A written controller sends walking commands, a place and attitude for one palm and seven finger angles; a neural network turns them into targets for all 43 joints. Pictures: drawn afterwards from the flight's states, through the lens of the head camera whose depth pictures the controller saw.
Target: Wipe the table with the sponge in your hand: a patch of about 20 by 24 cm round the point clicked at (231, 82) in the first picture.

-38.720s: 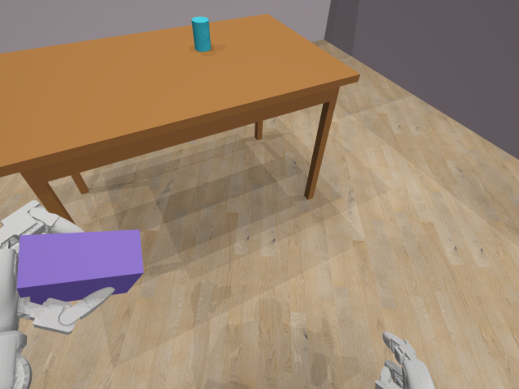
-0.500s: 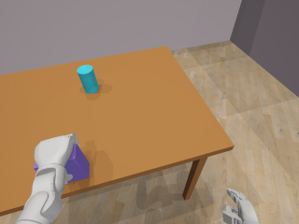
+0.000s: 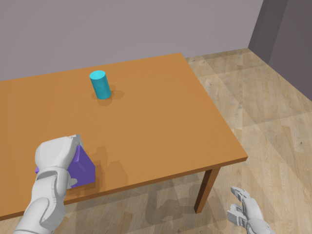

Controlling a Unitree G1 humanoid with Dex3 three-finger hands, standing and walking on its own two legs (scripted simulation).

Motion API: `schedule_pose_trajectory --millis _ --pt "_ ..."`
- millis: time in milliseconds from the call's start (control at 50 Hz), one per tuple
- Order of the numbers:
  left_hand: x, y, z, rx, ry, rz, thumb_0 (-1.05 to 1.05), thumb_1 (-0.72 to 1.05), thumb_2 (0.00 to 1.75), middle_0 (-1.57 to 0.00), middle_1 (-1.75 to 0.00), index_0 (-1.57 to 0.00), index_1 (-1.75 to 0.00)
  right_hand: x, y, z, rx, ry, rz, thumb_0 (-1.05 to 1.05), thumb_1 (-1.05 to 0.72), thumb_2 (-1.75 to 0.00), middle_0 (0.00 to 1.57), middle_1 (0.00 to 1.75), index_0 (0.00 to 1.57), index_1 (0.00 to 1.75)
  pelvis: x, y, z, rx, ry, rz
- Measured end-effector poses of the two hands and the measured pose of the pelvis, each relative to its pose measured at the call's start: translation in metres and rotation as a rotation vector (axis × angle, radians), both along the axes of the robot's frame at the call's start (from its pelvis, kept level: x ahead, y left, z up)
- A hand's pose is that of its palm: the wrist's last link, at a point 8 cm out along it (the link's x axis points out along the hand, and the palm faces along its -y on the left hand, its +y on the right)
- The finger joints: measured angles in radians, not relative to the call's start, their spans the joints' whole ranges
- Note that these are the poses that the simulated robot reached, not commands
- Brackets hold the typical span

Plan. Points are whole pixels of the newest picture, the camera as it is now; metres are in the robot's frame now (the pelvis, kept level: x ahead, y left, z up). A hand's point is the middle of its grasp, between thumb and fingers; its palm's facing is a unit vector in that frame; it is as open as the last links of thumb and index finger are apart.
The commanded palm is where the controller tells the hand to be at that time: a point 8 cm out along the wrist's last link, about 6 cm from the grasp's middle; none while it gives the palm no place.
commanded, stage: lift the sponge slowly off the table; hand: left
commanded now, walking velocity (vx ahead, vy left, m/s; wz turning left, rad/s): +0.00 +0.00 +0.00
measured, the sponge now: (71, 172) +0.24 +0.29 +0.01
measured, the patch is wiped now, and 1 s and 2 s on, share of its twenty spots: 1.00 1.00 1.00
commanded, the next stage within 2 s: bring the sponge back beside the body in 1.12 s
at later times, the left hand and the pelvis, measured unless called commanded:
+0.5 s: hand (63, 156) +0.25 +0.28 +0.08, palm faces +0.01 -0.09 -1.00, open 9.5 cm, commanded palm +0.22 +0.28 +0.14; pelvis -0.01 +0.00 +0.00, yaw +0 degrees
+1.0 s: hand (59, 144) +0.26 +0.29 +0.11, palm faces +0.02 -0.08 -1.00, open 9.5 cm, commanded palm +0.23 +0.29 +0.18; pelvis -0.01 +0.00 +0.00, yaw +0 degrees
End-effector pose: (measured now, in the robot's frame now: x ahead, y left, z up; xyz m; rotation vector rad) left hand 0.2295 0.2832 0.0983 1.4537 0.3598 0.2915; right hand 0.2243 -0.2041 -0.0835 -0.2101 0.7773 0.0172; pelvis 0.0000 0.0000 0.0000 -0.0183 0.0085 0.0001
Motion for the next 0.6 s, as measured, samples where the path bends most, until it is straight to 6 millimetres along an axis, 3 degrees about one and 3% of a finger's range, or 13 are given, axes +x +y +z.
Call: schedule_pose_trajectory --millis 360,600 --pt "-0.001 -0.007 0.027 0.012 -0.047 -0.048 -0.01 -0.49 1.11 -0.79 -1.38 -0.80 -1.41 -0.015 -0.009 -0.003 -0.004 0.019 -0.018 0.01 -0.91 -0.90 0.20 0.30 0.20 0.30 -0.005 -0.002 0.002 0.003 -0.019 -0.005" --pt "-0.003 -0.004 0.038 0.006 -0.038 -0.023 -0.01 -0.49 1.11 -0.79 -1.38 -0.80 -1.41 -0.008 -0.007 0.002 -0.001 -0.002 -0.001 0.01 -0.91 -0.90 0.20 0.30 0.20 0.30 -0.007 -0.004 0.003 0.005 -0.032 0.001"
